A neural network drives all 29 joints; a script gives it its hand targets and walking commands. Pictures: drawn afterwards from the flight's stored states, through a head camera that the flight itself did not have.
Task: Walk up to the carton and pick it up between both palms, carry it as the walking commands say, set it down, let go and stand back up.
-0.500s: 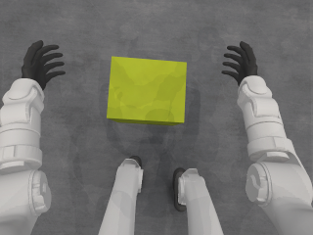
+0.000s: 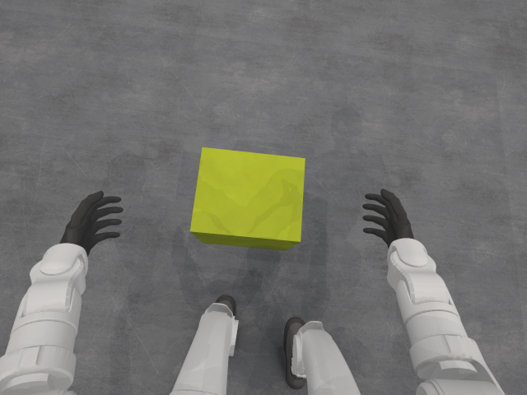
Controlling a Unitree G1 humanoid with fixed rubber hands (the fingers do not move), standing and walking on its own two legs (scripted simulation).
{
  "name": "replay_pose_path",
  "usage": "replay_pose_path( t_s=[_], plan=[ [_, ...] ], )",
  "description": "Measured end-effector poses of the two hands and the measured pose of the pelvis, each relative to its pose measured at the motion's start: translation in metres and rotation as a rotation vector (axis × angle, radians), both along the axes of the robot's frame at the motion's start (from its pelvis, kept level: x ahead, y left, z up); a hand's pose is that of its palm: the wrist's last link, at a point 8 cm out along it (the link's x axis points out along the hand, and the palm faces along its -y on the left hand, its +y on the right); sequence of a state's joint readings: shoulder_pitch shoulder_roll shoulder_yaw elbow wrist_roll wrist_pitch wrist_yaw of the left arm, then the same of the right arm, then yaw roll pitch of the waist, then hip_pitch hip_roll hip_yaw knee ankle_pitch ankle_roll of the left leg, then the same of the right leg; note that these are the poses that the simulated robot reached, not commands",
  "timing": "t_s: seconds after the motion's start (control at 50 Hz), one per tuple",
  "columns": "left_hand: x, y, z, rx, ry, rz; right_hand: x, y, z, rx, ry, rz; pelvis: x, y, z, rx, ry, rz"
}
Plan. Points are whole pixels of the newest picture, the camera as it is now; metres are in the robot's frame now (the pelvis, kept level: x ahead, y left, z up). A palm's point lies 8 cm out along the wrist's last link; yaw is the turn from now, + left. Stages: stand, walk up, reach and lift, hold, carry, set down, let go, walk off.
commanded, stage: let go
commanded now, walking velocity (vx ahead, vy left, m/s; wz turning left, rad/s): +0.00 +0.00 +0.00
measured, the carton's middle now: (248, 204) +0.50 +0.06 -0.57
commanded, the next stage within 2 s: stand in 0.92 s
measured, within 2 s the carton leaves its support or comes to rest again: neither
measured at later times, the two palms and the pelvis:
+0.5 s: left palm (92, 308) +0.23 +0.22 -0.01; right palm (483, 346) +0.22 -0.24 -0.01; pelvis +0.06 -0.01 +0.07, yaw -1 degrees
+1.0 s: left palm (88, 323) +0.21 +0.23 -0.01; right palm (479, 365) +0.20 -0.23 -0.01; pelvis +0.06 -0.01 +0.07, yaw +0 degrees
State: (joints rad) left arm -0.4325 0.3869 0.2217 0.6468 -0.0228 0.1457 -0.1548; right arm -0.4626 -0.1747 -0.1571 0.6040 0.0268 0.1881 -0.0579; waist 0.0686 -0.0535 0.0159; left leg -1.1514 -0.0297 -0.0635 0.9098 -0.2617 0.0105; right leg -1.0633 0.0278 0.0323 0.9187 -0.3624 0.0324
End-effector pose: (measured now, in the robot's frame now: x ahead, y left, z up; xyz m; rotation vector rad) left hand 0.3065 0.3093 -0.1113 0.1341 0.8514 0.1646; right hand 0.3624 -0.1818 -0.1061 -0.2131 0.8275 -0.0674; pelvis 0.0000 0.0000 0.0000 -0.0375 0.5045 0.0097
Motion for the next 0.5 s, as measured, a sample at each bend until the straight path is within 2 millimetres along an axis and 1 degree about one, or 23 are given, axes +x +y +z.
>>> replay_pose_path(
  t_s=[0.08, 0.14, 0.2, 0.32, 0.36, 0.44, 0.5],
  plan=[
    [-0.011, -0.003, 0.025, 0.003, -0.034, -0.028, -0.008, -0.003, 0.028, 0.002, -0.04, 0.03, 0.006, 0.004, 0.014, -0.005, -0.078, 0.014],
    [-0.016, -0.016, 0.046, -0.011, -0.056, -0.069, -0.023, -0.008, 0.044, 0.008, -0.05, 0.031, 0.015, 0.008, 0.024, -0.005, -0.135, 0.016],
    [-0.024, -0.03, 0.06, -0.021, -0.042, -0.1, -0.049, -0.017, 0.053, 0.02, -0.024, 0.003, 0.028, 0.012, 0.034, 0.003, -0.185, 0.004],
    [-0.05, -0.058, 0.083, -0.013, -0.022, -0.14, -0.111, -0.033, 0.067, 0.03, 0.018, -0.046, 0.054, 0.011, 0.051, 0.019, -0.285, -0.019],
    [-0.055, -0.065, 0.09, -0.011, -0.026, -0.142, -0.124, -0.039, 0.071, 0.032, 0.02, -0.061, 0.058, 0.008, 0.055, 0.022, -0.319, -0.022],
    [-0.065, -0.076, 0.099, -0.003, -0.028, -0.12, -0.134, -0.052, 0.083, 0.03, 0.002, -0.059, 0.061, 0.0, 0.062, 0.029, -0.383, -0.025],
    [-0.078, -0.085, 0.105, -0.011, -0.032, -0.095, -0.138, -0.06, 0.092, 0.031, -0.018, -0.041, 0.061, -0.007, 0.066, 0.035, -0.42, -0.023]
  ],
)
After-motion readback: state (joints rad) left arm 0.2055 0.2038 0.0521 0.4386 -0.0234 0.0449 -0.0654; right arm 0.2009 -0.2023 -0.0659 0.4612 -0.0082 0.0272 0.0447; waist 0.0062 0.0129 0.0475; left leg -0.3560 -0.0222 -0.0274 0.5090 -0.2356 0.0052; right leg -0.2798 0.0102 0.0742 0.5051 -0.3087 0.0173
